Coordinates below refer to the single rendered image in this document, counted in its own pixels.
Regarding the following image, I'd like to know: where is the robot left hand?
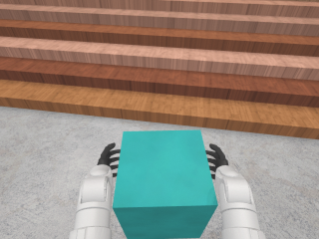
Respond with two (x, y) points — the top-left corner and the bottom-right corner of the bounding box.
(97, 142), (121, 177)

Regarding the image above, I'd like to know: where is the right robot forearm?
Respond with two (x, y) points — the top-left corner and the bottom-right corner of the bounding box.
(215, 165), (266, 239)

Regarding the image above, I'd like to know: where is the robot right hand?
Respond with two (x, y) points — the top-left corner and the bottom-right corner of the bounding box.
(205, 143), (228, 180)

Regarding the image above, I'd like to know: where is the left robot forearm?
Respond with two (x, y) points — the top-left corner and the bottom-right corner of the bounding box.
(68, 164), (114, 239)

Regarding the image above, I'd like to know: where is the carton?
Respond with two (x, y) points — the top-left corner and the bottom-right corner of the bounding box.
(112, 129), (218, 239)

